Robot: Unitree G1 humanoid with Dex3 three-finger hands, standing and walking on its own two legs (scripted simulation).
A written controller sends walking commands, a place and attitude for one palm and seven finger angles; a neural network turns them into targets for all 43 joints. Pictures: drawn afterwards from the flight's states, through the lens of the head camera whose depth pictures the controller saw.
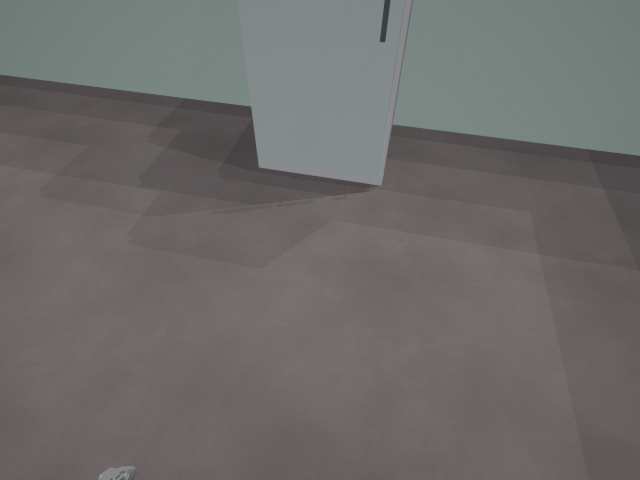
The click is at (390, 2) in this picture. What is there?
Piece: fridge door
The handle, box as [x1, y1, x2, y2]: [380, 0, 389, 41]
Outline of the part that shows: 389,0 385,0 384,2 380,41 384,41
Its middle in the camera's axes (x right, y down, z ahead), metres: +0.23 -0.87 +1.24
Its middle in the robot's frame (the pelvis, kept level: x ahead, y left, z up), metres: +1.54 -0.14 +0.17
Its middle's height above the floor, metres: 0.94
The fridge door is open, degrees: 0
